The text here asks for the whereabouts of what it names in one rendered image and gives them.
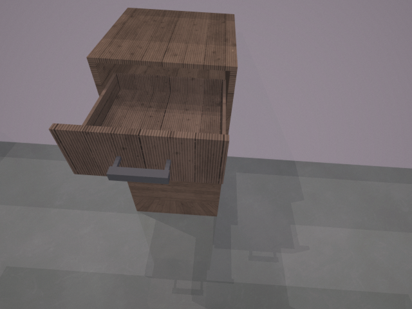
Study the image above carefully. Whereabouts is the cabinet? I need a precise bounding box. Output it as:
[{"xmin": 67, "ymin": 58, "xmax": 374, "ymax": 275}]
[{"xmin": 86, "ymin": 8, "xmax": 238, "ymax": 216}]

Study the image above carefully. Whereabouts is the drawer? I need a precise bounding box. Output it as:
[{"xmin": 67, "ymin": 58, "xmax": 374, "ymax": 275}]
[{"xmin": 49, "ymin": 73, "xmax": 229, "ymax": 184}]

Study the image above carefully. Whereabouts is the handle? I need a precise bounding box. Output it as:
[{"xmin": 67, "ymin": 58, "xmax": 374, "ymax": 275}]
[{"xmin": 107, "ymin": 156, "xmax": 171, "ymax": 184}]

